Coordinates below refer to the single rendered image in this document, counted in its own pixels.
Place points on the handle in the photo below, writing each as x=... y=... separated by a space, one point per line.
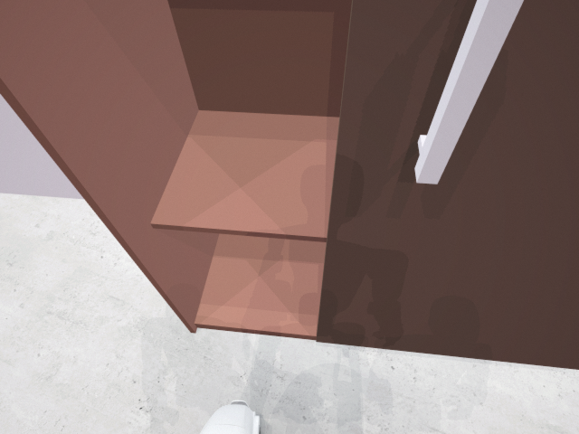
x=486 y=32

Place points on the wardrobe door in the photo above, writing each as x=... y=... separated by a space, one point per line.
x=484 y=264

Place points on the left robot shin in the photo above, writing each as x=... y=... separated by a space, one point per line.
x=240 y=402

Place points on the left robot thigh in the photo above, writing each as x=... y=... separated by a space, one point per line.
x=232 y=419

